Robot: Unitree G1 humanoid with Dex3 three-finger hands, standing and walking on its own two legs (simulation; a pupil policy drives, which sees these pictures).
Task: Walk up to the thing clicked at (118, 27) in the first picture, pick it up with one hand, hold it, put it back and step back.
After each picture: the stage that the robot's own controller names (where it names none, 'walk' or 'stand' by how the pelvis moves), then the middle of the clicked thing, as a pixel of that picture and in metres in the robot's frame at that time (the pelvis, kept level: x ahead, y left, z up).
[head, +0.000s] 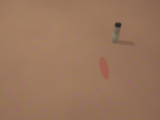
stand; (116, 33) +1.42 -0.36 -0.65
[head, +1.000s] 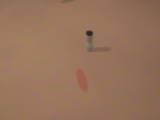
walk; (89, 41) +1.33 +0.03 -0.63
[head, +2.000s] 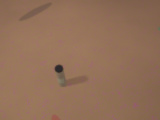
walk; (60, 76) +0.81 +0.25 -0.65
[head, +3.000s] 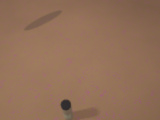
walk; (67, 111) +0.48 +0.16 -0.64
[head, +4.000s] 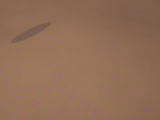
stand; out of the picture +0.37 +0.17 -0.65
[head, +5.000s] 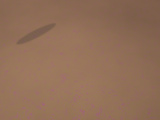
stand; out of the picture +0.37 +0.16 -0.66
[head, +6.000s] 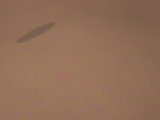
stand; out of the picture +0.38 +0.17 -0.66
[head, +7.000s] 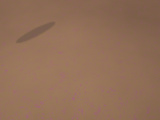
stand; out of the picture +0.36 +0.18 -0.66
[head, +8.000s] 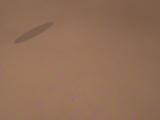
go down; out of the picture +0.36 +0.18 -0.66
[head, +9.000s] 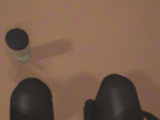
go down; (21, 49) +0.45 +0.20 -0.25
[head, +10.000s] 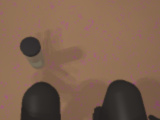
approach; (34, 55) +0.45 +0.19 -0.27
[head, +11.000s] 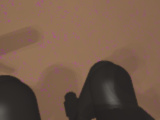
close in; out of the picture +0.45 +0.23 -0.17
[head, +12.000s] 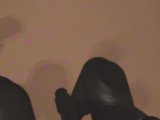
close; out of the picture +0.45 +0.25 -0.16
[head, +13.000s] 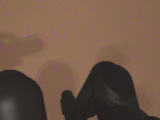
lift; out of the picture +0.38 +0.24 -0.16
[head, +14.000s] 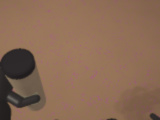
lift; (28, 85) +0.31 +0.17 +0.03
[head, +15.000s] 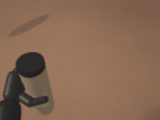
hold; (39, 88) +0.31 +0.15 +0.05
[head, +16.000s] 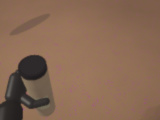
hold; (40, 90) +0.31 +0.15 +0.04
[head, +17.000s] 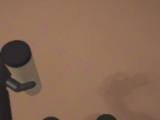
crouch; (25, 73) +0.37 +0.18 -0.03
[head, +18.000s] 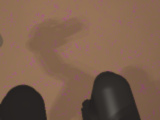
lower; out of the picture +0.50 +0.24 -0.05
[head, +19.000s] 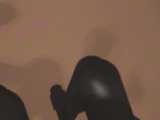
lower; out of the picture +0.48 +0.26 -0.16
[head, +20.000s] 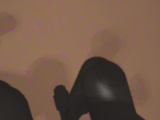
lower; out of the picture +0.45 +0.27 -0.17
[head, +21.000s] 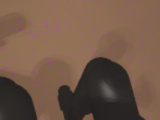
lower; out of the picture +0.44 +0.27 -0.16
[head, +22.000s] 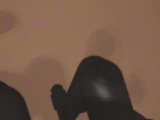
lower; out of the picture +0.45 +0.26 -0.17
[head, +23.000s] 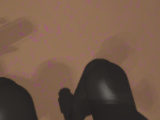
open; out of the picture +0.44 +0.23 -0.17
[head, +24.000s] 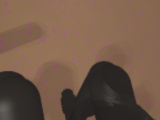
stand; out of the picture +0.43 +0.23 -0.18
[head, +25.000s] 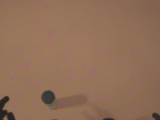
stand; (50, 101) +0.39 +0.17 -0.50
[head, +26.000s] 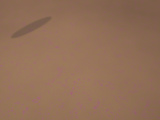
stand; out of the picture +0.36 +0.16 -0.60
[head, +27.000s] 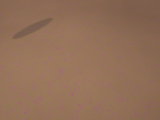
stand; out of the picture +0.37 +0.15 -0.60
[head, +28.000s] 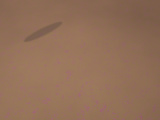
stand; out of the picture +0.38 +0.15 -0.65
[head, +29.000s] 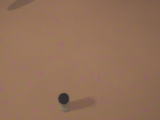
walk; (64, 103) +0.42 +0.10 -0.64
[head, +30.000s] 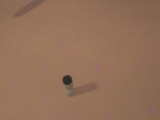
walk; (68, 86) +0.61 +0.16 -0.63
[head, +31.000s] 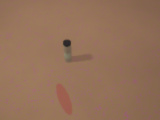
walk; (67, 51) +0.97 +0.17 -0.63
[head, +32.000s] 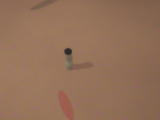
stand; (68, 59) +1.02 +0.16 -0.65
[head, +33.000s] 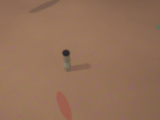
stand; (66, 61) +1.04 +0.18 -0.66
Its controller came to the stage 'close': yes
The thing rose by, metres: 0.68
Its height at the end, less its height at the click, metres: +0.00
